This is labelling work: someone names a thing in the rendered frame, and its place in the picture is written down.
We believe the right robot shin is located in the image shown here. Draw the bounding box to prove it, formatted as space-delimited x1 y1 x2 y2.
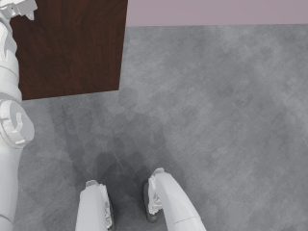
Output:
148 167 165 214

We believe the left robot hand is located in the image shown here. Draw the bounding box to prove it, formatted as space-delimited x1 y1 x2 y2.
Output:
0 0 38 23

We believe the left robot upper arm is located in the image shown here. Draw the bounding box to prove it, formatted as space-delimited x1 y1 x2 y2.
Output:
0 98 35 231

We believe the left robot shin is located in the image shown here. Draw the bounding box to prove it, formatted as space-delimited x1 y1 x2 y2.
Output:
80 180 112 226

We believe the robot shin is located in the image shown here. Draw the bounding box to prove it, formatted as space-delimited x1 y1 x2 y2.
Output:
148 167 165 214
80 180 112 226

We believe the robot left forearm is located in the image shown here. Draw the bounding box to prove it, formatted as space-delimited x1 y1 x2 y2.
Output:
0 13 22 107

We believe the cabinet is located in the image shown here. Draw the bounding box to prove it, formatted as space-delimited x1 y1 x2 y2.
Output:
9 0 128 101

